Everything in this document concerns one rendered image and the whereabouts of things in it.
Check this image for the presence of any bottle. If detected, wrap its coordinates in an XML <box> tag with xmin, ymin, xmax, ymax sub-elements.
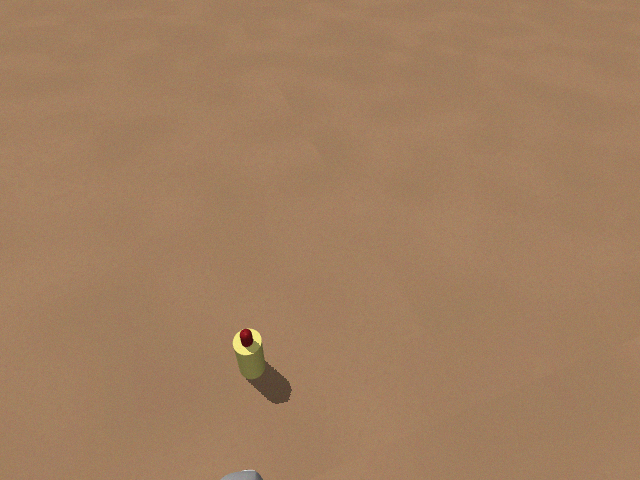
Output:
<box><xmin>233</xmin><ymin>329</ymin><xmax>265</xmax><ymax>379</ymax></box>

